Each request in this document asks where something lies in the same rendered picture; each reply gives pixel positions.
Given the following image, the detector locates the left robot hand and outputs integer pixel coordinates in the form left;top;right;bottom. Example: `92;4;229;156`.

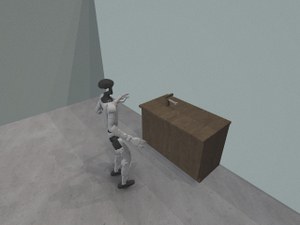
116;93;129;103

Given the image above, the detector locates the right robot shin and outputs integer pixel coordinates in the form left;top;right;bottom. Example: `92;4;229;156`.
121;161;131;185

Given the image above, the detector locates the right robot upper arm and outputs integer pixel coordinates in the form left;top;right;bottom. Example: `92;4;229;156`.
106;103;116;132

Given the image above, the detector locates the counter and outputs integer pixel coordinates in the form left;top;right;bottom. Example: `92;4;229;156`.
139;93;232;183

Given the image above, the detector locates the right robot forearm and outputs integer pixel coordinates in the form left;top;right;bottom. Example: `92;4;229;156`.
111;127;133;143

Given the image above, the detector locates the left robot upper arm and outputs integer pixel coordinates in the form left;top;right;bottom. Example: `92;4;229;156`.
95;94;104;114

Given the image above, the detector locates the right robot hand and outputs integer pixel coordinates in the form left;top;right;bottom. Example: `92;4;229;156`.
132;137;147;148

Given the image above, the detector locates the humanoid robot torso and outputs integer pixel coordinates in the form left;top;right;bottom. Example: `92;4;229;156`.
99;100;119;142

